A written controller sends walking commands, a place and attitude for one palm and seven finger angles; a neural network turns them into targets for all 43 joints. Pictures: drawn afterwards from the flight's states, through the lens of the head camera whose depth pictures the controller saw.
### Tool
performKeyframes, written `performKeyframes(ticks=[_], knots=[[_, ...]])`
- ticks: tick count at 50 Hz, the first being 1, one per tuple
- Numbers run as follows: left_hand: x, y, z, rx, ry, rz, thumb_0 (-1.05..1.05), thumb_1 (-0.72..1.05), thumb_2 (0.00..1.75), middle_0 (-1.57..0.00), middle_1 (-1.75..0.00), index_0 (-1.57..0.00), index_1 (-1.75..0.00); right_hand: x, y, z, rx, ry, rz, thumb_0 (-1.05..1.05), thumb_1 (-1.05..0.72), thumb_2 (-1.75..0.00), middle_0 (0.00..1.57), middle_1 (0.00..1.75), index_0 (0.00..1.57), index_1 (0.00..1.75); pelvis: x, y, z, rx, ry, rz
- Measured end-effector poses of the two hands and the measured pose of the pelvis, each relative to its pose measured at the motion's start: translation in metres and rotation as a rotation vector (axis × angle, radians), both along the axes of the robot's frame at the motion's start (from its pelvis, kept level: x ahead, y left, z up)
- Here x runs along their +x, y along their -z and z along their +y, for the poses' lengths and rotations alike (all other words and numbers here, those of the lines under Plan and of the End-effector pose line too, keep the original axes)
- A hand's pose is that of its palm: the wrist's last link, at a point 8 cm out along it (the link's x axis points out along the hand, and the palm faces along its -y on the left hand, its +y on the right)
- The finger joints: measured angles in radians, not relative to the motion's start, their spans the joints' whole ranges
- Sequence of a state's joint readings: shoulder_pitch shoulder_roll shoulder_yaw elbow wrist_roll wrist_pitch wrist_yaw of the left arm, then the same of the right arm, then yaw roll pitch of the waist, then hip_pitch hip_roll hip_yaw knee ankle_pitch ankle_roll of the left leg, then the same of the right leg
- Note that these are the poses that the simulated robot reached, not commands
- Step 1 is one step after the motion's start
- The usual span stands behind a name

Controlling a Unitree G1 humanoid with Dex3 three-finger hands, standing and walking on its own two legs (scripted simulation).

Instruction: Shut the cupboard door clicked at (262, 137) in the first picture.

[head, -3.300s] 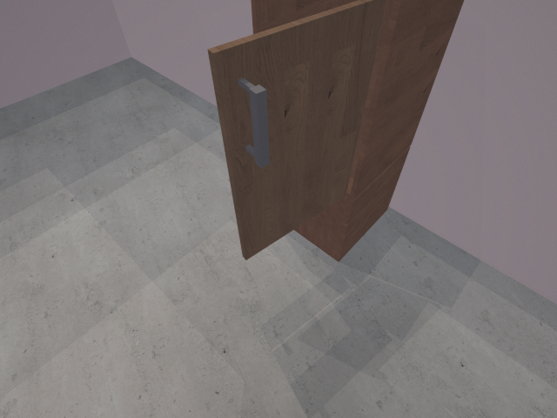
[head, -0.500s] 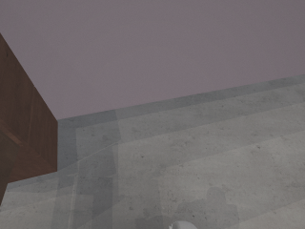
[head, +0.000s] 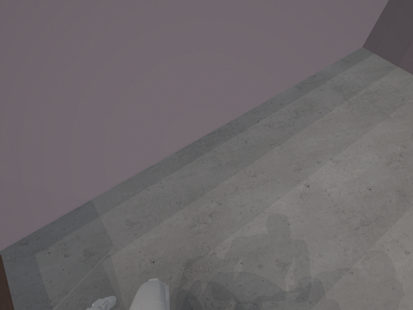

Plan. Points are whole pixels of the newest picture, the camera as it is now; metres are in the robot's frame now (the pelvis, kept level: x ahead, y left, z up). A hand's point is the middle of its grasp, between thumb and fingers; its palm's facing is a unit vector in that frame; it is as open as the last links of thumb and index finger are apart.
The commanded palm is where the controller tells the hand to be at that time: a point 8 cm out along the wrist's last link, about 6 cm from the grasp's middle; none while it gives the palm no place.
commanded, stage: walk to a spot facing it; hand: left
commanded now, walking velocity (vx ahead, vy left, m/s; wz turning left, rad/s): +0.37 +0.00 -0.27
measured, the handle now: out of the picture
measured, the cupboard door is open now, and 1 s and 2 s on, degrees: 81 81 81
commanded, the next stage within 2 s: turn to face it in 0.38 s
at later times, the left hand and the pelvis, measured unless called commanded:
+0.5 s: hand (130, 216) +0.35 +0.20 -0.16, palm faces -0.16 -0.97 -0.16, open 7.4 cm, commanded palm none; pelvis +0.24 +0.03 +0.01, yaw -14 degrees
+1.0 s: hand (152, 178) +0.47 +0.17 -0.19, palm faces -0.01 -0.99 -0.15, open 7.4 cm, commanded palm none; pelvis +0.36 +0.00 -0.02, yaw -1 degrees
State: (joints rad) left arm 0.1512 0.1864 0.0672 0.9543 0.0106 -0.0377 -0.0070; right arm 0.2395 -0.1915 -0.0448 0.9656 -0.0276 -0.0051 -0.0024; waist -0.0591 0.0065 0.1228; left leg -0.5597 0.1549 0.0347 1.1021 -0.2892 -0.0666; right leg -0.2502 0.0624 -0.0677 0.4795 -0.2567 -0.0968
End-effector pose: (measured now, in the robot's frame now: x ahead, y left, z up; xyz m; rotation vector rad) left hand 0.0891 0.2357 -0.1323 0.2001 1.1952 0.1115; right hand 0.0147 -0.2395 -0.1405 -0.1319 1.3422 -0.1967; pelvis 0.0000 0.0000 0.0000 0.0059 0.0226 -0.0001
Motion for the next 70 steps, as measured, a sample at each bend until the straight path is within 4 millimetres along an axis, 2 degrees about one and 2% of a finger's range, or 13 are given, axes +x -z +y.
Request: performKeyframes(ticks=[11, 13, 15, 18, 23, 30, 34, 37, 41, 49, 58, 66, 70], knots=[[0.027, 0.011, 0.03, -0.007, -0.092, 0.184, 0.0, 0.92, 0.9, -0.2, -0.3, -0.2, -0.3, 0.233, -0.014, 0.031, 0.002, -0.105, -0.283, 0.01, -0.91, -0.9, 0.2, 0.3, 0.2, 0.3, 0.123, 0.005, 0.024, -0.009, 0.066, 0.002], [0.039, 0.021, 0.037, -0.015, -0.093, 0.228, 0.0, 0.91, 0.9, -0.2, -0.3, -0.2, -0.3, 0.264, -0.013, 0.036, -0.02, -0.109, -0.338, 0.01, -0.91, -0.9, 0.2, 0.3, 0.2, 0.3, 0.148, 0.014, 0.033, -0.017, 0.097, 0.001], [0.06, 0.025, 0.042, -0.018, -0.067, 0.256, 0.01, 0.91, 0.9, -0.2, -0.3, -0.2, -0.3, 0.279, -0.015, 0.039, -0.035, -0.093, -0.362, 0.0, -0.91, -0.9, 0.2, 0.3, 0.2, 0.3, 0.165, 0.015, 0.037, -0.007, 0.129, -0.008], [0.11, 0.021, 0.044, -0.025, -0.012, 0.236, 0.01, 0.91, 0.9, -0.2, -0.3, -0.19, -0.3, 0.277, -0.019, 0.04, -0.046, -0.041, -0.332, 0.0, -0.91, -0.9, 0.2, 0.3, 0.2, 0.3, 0.19, 0.008, 0.039, -0.004, 0.166, -0.011], [0.216, 0.007, 0.029, -0.042, 0.083, 0.115, 0.01, 0.91, 0.9, -0.2, -0.3, -0.19, -0.3, 0.243, -0.018, 0.031, -0.061, 0.092, -0.171, -0.01, -0.93, -0.9, 0.2, 0.3, 0.2, 0.3, 0.229, -0.004, 0.035, -0.015, 0.223, -0.001], [0.354, 0.001, -0.022, -0.02, 0.256, -0.038, 0.01, 0.91, 0.9, -0.2, -0.3, -0.19, -0.3, 0.187, -0.003, 0.007, -0.05, 0.25, 0.069, 0.0, -0.93, -0.9, 0.2, 0.3, 0.2, 0.3, 0.282, 0.004, 0.008, -0.009, 0.261, -0.004], [0.4, 0.004, -0.053, -0.014, 0.277, -0.123, 0.01, 0.91, 0.9, -0.2, -0.3, -0.19, -0.3, 0.174, 0.013, 0.004, 0.002, 0.284, 0.206, 0.0, -0.92, -0.9, 0.2, 0.3, 0.2, 0.3, 0.309, 0.015, -0.011, -0.003, 0.222, -0.01], [0.409, 0.001, -0.064, -0.031, 0.251, -0.134, 0.0, 0.91, 0.9, -0.2, -0.3, -0.19, -0.3, 0.189, 0.01, 0.005, 0.026, 0.273, 0.241, 0.01, -0.92, -0.9, 0.19, 0.3, 0.2, 0.3, 0.321, 0.01, -0.016, -0.003, 0.183, -0.021], [0.404, 0.004, -0.066, -0.059, 0.186, -0.102, 0.0, 0.9, 0.9, -0.2, -0.3, -0.2, -0.3, 0.235, 0.003, 0.007, 0.04, 0.225, 0.19, 0.01, -0.92, -0.9, 0.19, 0.3, 0.2, 0.3, 0.335, 0.005, -0.017, -0.004, 0.126, -0.017], [0.378, 0.036, -0.024, -0.078, 0.006, -0.011, 0.0, 0.9, 0.9, -0.21, -0.3, -0.2, -0.3, 0.338, 0.009, 0.012, -0.004, 0.061, 0.024, 0.0, -0.91, -0.9, 0.2, 0.3, 0.2, 0.3, 0.361, 0.021, -0.001, -0.032, 0.03, 0.005], [0.36, 0.003, 0.008, 0.023, -0.123, 0.024, 0.01, 0.91, 0.9, -0.2, -0.3, -0.19, -0.3, 0.406, -0.009, -0.012, -0.035, -0.073, -0.038, 0.0, -0.91, -0.9, 0.2, 0.3, 0.2, 0.3, 0.377, 0.0, -0.013, -0.023, -0.044, 0.027], [0.355, -0.012, -0.015, 0.092, -0.191, -0.031, 0.01, 0.91, 0.9, -0.2, -0.3, -0.19, -0.3, 0.454, 0.009, -0.061, -0.017, -0.167, -0.049, 0.01, -0.91, -0.9, 0.2, 0.3, 0.2, 0.3, 0.387, 0.007, -0.052, 0.008, -0.149, 0.02], [0.337, -0.019, -0.037, 0.11, -0.24, -0.036, 0.01, 0.9, 0.9, -0.2, -0.3, -0.19, -0.3, 0.485, 0.013, -0.079, -0.008, -0.228, -0.051, 0.01, -0.91, -0.9, 0.2, 0.3, 0.2, 0.3, 0.389, 0.006, -0.069, 0.03, -0.214, 0.004]])
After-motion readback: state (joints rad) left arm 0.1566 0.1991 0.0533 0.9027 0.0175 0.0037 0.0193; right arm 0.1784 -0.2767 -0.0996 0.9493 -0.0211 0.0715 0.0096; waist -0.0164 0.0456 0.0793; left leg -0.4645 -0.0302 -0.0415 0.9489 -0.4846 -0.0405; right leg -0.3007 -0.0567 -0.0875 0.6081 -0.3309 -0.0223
